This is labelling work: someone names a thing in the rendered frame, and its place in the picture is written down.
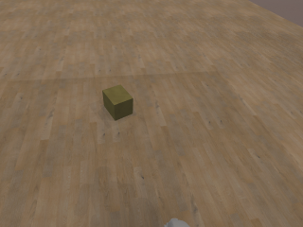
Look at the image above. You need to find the carton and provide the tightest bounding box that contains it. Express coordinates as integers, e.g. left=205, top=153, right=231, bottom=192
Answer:
left=102, top=84, right=134, bottom=121

